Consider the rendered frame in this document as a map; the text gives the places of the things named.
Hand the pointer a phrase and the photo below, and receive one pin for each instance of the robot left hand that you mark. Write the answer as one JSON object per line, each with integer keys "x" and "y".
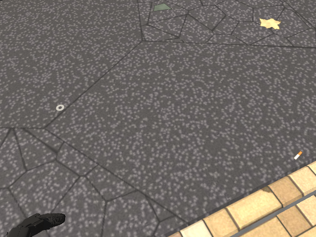
{"x": 36, "y": 223}

